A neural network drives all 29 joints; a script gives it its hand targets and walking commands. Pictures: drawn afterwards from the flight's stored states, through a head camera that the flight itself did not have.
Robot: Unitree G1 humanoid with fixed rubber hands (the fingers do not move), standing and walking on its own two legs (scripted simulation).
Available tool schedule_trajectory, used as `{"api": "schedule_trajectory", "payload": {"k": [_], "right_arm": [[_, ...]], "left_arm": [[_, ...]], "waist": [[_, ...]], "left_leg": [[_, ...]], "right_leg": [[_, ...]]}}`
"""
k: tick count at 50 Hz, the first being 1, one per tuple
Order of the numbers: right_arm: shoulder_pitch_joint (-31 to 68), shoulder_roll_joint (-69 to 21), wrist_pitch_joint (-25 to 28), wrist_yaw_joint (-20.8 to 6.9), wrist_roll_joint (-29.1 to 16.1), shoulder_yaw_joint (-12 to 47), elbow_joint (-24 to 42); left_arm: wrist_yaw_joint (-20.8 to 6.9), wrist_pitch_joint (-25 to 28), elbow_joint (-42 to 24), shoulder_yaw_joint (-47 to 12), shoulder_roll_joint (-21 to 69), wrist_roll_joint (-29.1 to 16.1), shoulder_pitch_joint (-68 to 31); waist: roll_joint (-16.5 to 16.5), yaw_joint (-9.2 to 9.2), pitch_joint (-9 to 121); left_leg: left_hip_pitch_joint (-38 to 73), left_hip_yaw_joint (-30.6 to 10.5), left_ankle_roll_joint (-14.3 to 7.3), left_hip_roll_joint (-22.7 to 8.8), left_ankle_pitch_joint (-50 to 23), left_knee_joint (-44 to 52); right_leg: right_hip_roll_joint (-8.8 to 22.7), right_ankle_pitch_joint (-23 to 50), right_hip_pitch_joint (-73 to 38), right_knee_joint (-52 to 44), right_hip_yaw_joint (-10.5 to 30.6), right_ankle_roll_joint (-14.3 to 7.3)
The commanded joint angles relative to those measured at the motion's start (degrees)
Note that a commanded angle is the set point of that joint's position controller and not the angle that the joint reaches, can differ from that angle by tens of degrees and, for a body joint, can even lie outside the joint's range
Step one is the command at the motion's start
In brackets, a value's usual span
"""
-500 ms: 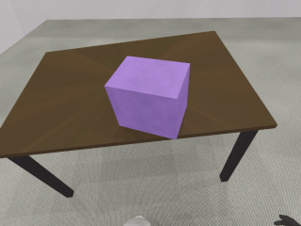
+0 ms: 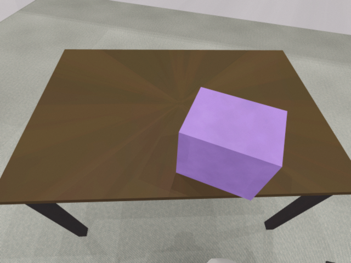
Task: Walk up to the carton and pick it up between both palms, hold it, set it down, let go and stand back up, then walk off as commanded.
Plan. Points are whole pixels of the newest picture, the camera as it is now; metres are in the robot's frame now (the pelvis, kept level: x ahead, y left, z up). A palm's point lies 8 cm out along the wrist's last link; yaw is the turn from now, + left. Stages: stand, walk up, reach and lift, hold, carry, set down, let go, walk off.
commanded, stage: walk up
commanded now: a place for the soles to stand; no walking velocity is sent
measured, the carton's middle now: (226, 144) +0.42 -0.13 -0.03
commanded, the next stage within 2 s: none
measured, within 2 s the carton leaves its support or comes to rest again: neither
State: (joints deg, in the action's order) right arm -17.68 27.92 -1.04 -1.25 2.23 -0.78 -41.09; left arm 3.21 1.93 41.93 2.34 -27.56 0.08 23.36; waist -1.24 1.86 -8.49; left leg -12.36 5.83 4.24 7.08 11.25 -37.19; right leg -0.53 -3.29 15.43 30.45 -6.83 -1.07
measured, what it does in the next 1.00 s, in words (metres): steps on the spot: left foot, then right foot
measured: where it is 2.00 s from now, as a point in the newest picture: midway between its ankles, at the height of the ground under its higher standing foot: outside the picture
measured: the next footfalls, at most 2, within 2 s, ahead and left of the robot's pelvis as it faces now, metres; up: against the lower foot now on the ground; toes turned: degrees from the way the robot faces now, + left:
left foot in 0.22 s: +0.06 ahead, +0.20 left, +0.00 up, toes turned -1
right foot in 0.76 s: +0.17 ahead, -0.13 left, +0.00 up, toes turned +0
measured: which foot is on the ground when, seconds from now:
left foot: down 0.00-0.00, up 0.02-0.20, down 0.22-0.80, up 0.82-1.00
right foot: down 0.00-0.22, up 0.24-0.74, down 0.76-1.00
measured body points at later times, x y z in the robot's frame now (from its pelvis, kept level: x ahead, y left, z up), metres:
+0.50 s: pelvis +0.05 +0.07 -0.02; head +0.12 +0.14 +0.41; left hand +0.18 +0.40 -0.17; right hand +0.06 -0.29 -0.06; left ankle +0.02 +0.20 -0.74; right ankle +0.09 -0.10 -0.67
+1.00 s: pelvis +0.05 -0.07 -0.03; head +0.11 -0.08 +0.41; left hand +0.18 +0.25 -0.13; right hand +0.10 -0.43 -0.12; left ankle +0.06 +0.10 -0.65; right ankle +0.13 -0.13 -0.74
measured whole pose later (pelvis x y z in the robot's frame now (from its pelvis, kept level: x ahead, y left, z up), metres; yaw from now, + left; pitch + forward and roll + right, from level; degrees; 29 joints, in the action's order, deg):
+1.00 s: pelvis +0.05 -0.07 -0.03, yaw -4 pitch -5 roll +4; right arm -17.9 27.7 1.7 5.8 0.5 -0.8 -42.1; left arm -1.7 -3.6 41.7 3.1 -26.1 0.2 11.9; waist -3.9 -0.6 -12.7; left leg -28.6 -3.7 0.9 1.7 27.6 -74.5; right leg -3.2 -15.3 22.8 43.3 2.4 -4.5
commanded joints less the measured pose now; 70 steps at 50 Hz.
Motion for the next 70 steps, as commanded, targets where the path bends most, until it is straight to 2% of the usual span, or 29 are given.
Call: {"api": "schedule_trajectory", "payload": {"k": [1, 3, 4, 6, 8, 10, 11, 13, 14, 16, 18, 22, 25, 32, 35, 37, 38, 39, 40, 41, 44, 48, 54, 56, 58, 65, 67, 69, 70], "right_arm": [[-12.3, 8.58, 0.31, 1.65, -3.88, -5.76, -0.72], [-16.44, 10.76, -1.24, 1.43, -3.37, -6.13, -1.08], [-11.79, 9.57, -1.34, 1.77, -3.33, -5.61, 0.37], [-12.37, 10.35, 1.41, 3.28, -3.56, -5.62, -2.2], [-17.36, 9.83, 3.67, 5.03, -3.18, -5.74, -5.3], [-21.42, 14.93, 4.45, 7.65, -1.19, -7.89, -4.93], [-21.8, 17.88, 4.55, 8.67, -0.34, -8.66, -2.83], [-11.07, 19.29, 4.27, 8.76, -1.31, -8.82, 0.33], [-7.97, 17.82, 4.57, 9.1, -1.39, -8.84, 1.24], [-13.6, 14.54, 5.0, 9.72, -1.13, -8.71, 0.29], [-16.63, 13.32, 4.85, 10.12, -1.34, -8.65, 0.11], [-13.27, 13.16, 4.89, 9.43, -1.55, -7.5, 1.75], [-11.49, 16.41, 5.06, 9.13, -0.95, -7.79, 2.02], [-11.36, 16.87, 4.99, 8.92, -1.35, -7.47, 2.18], [-3.46, 18.18, 4.87, 8.55, -2.2, -7.75, 3.57], [-4.91, 13.15, 4.43, 7.87, -1.73, -5.42, 2.94], [-5.82, 7.36, 4.09, 8.09, -2.05, -3.71, 3.16], [-9.36, 7.64, 2.96, 8.61, -2.04, -3.21, 1.77], [-10.42, 9.85, 2.35, 8.93, -2.15, -4.76, 1.13], [-6.98, 11.68, 2.24, 9.28, -1.48, -5.3, 1.06], [-7.65, 11.16, 2.16, 7.55, -3.75, -4.21, -1.17], [-7.57, 8.97, 1.69, 6.58, -3.07, -4.34, -1.91], [-8.14, 11.63, 0.67, 5.84, -2.45, -4.44, -3.97], [-4.29, 12.48, 0.78, 6.14, -2.91, -4.17, -4.09], [-4.21, 11.02, 0.94, 6.01, -2.34, -4.32, -4.0], [-15.1, 10.61, 0.21, 5.81, -2.22, -5.36, -7.51], [-17.11, 10.7, 0.62, 5.27, -2.19, -5.5, -8.87], [-21.44, 12.2, 0.26, 5.08, -2.71, -6.63, -9.39], [-21.46, 10.64, 0.67, 5.28, -1.78, -6.82, -8.06]], "left_arm": [[1.11, -0.69, -3.73, 3.07, -4.57, 1.06, -12.82], [0.44, -0.65, -6.89, 4.48, -10.44, 0.89, -21.82], [0.52, -0.41, -7.47, 4.27, -10.79, 1.17, -19.24], [-1.59, -1.94, -7.36, 4.98, -11.76, 2.81, -14.61], [-3.23, -4.46, -7.73, 4.76, -8.19, 3.12, -9.26], [-3.91, -5.69, -7.24, 2.52, -3.19, 3.53, -5.95], [-4.26, -6.36, -7.94, 2.45, -2.8, 3.3, -3.89], [-4.18, -6.32, -6.47, 3.68, -7.6, 3.74, -2.77], [-3.81, -6.19, -4.95, 4.15, -9.19, 3.73, -6.61], [-4.74, -6.77, -4.82, 5.47, -11.18, 3.51, -13.1], [-5.37, -6.42, -7.26, 4.99, -8.88, 2.68, -14.32], [-5.94, -6.8, -8.32, 4.17, -7.88, 2.96, -17.55], [-6.02, -6.52, -7.95, 3.53, -7.72, 2.34, -14.62], [-7.26, -5.38, -8.04, 5.3, -9.95, 3.01, -19.58], [-7.79, -4.78, -6.33, 5.78, -9.44, 2.96, -12.13], [-6.98, -4.32, -0.52, 7.22, -12.19, 2.54, 1.11], [-6.14, -4.51, -0.73, 7.26, -15.64, 3.16, 1.64], [-5.98, -4.84, -3.67, 6.53, -14.04, 2.43, -5.1], [-5.55, -5.26, -5.47, 7.18, -15.44, 1.76, -10.42], [-5.61, -5.35, -5.44, 8.2, -15.95, 1.85, -11.54], [-4.34, -4.83, -5.42, 6.36, -10.04, 1.3, -10.5], [-3.66, -3.97, -4.71, 5.4, -8.02, 0.16, -10.0], [-3.25, -3.57, -4.3, 5.73, -9.49, 0.86, -9.74], [-3.45, -4.2, -4.7, 5.73, -9.04, 1.48, -8.49], [-3.73, -4.26, -4.28, 5.94, -8.26, 1.74, -10.04], [-5.65, -5.92, -8.4, 5.59, -7.98, 2.89, -17.07], [-5.85, -5.93, -8.0, 5.59, -9.46, 2.32, -16.25], [-5.98, -6.46, -9.52, 5.08, -7.74, 2.17, -18.81], [-6.02, -6.55, -8.28, 4.49, -7.02, 2.57, -17.0]], "waist": [[-2.9, 3.84, 7.13], [-13.71, 6.69, 2.07], [-10.59, 4.49, -0.12], [-15.13, 2.23, 0.11], [-0.43, 2.16, 1.01], [9.27, 1.83, 2.12], [12.59, -0.22, 6.84], [9.18, -4.08, 9.61], [9.4, -3.11, 8.01], [3.93, -0.56, 7.51], [10.45, 1.53, 8.34], [6.86, 0.37, 6.72], [12.71, -1.12, 8.99], [8.4, 0.64, 5.13], [11.36, -5.4, 7.86], [-6.63, -11.33, 14.3], [-22.57, -10.8, 9.61], [-14.05, -7.97, 10.86], [-17.66, -5.25, 9.3], [-12.86, -5.6, 5.07], [-7.11, -4.54, 3.87], [-2.87, -3.91, 1.97], [-5.27, -4.92, 5.88], [-10.6, -7.17, 5.22], [-10.53, -6.3, 3.8], [-13.67, -0.91, 5.65], [-10.58, 0.68, 4.34], [-6.22, 2.71, 5.36], [-3.13, 3.18, 2.33]], "left_leg": [[1.99, -20.7, -6.89, -10.86, 23.44, -35.5], [0.92, -18.79, -7.03, -10.09, 22.53, -37.08], [-0.01, -19.16, -7.09, -12.83, 22.01, -26.84], [-3.51, -14.2, -5.82, -14.53, 15.33, -7.39], [0.0, -3.79, 0.05, -9.43, -7.95, 19.13], [11.91, -20.79, 3.66, -14.98, -29.24, 10.97], [13.33, -31.0, 0.24, -22.6, -37.82, 8.76], [15.62, -35.65, -11.75, -29.21, -46.06, 3.45], [11.71, -36.61, -13.42, -30.7, -40.86, 5.12], [12.21, -26.7, -6.52, -24.3, -39.57, 1.16], [15.49, -19.34, -0.99, -19.81, -36.2, 1.6], [8.89, -18.09, -4.83, -19.1, -32.94, 3.68], [11.84, -19.99, -9.83, -22.8, -35.61, 0.63], [6.02, -20.65, -15.32, -24.25, -28.27, -2.17], [-3.98, -12.66, -13.1, -22.69, -20.56, -6.41], [-14.75, -4.11, -7.13, -11.53, -1.91, -31.28], [-27.14, -8.14, -6.35, -2.82, 27.94, -41.3], [-25.75, -10.39, -5.63, -4.03, 28.99, -41.94], [-23.44, -6.43, -5.09, -5.23, 27.27, -44.78], [-21.17, -8.84, -5.43, -6.73, 25.02, -42.98], [-20.29, -11.16, -5.24, -8.46, 16.53, -38.65], [-18.6, -12.41, -4.85, -6.46, 11.5, -35.17], [-21.86, -15.07, -4.2, -6.87, 13.72, -26.6], [-22.0, -13.75, -5.01, -7.22, 14.15, -20.98], [-21.02, -12.67, -4.15, -7.55, 15.75, -19.13], [-3.72, -2.47, -7.71, -7.75, 11.63, -7.25], [2.88, -1.93, -8.26, -7.48, 10.28, -5.89], [8.9, 0.19, -9.7, -6.0, 11.96, 4.56], [10.1, -4.32, -9.66, -7.88, 13.19, 6.01]], "right_leg": [[17.0, -1.78, 13.95, -7.09, 19.87, -15.62], [18.94, -19.69, 20.24, -10.44, 21.0, -14.86], [18.02, -18.8, 21.21, -8.77, 18.57, -13.3], [13.13, -9.43, 13.01, 1.18, 13.56, -9.97], [2.2, -7.69, 3.72, 23.76, 3.36, -6.69], [-2.17, -31.39, 21.67, 37.14, 10.71, -3.82], [-4.35, -31.28, 26.35, 41.57, 14.33, -2.83], [-0.45, -26.89, 29.42, 45.85, 18.29, -1.12], [1.38, -26.31, 29.36, 44.38, 20.02, -0.31], [-0.17, -21.56, 27.34, 44.11, 20.57, -1.09], [-2.35, -18.36, 29.35, 43.12, 18.8, -1.99], [-3.39, -16.13, 28.24, 39.13, 15.76, -0.38], [-0.79, -17.71, 29.58, 34.88, 16.67, -0.75], [3.32, -19.28, 23.14, 22.91, 9.7, -0.97], [5.09, -12.92, 7.0, 9.77, 9.25, -2.75], [1.35, 2.95, -13.53, 3.52, 12.41, -3.89], [8.92, 15.95, -12.78, 0.25, 29.49, -4.33], [12.53, 6.08, -6.82, -3.31, 36.39, -6.7], [16.93, -8.1, -1.52, -12.05, 43.4, -10.72], [15.07, -17.15, 3.95, -15.38, 44.63, -9.64], [9.15, -7.92, 2.44, -6.92, 29.06, -4.94], [8.05, -8.03, 4.41, -8.98, 24.76, -2.53], [10.15, -34.61, -6.01, -14.19, 32.15, 1.76], [9.22, -31.59, -8.34, -14.25, 29.9, 3.93], [10.1, -31.45, -4.4, -14.16, 30.45, 1.61], [7.62, -28.73, 9.82, -16.4, 22.1, 3.38], [7.01, -28.6, 16.68, -17.32, 21.6, 3.27], [3.43, -29.73, 18.93, -16.4, 18.31, 10.27], [1.34, -31.3, 23.69, -11.05, 15.4, 7.8]]}}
